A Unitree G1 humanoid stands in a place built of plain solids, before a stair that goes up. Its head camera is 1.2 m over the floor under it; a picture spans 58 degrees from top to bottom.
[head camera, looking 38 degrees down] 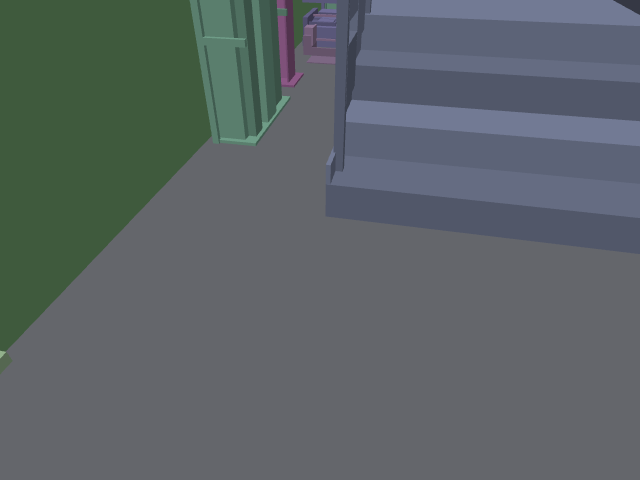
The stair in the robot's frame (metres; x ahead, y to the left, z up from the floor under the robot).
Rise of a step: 0.18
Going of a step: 0.30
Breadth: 1.50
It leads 12 degrees to the right of straight ahead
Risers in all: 4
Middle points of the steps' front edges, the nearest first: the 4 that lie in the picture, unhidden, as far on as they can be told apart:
1.57 -0.76 0.18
1.86 -0.82 0.36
2.15 -0.88 0.54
2.45 -0.94 0.72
